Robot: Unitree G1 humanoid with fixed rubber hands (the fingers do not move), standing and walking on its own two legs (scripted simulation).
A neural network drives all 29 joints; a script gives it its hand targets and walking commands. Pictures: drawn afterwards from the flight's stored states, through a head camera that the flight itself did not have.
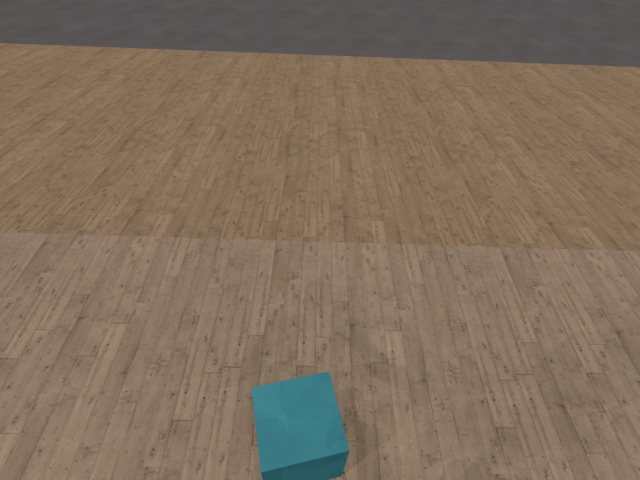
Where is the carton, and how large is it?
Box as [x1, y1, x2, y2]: [251, 371, 348, 479]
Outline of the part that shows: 328,371 251,387 260,469 263,479 328,479 341,475 348,453 348,447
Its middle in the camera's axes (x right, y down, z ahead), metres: -0.06 +0.53 +1.05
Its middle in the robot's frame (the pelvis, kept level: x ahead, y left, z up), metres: +0.39 +0.04 -0.66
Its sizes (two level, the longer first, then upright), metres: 0.210 0.200 0.250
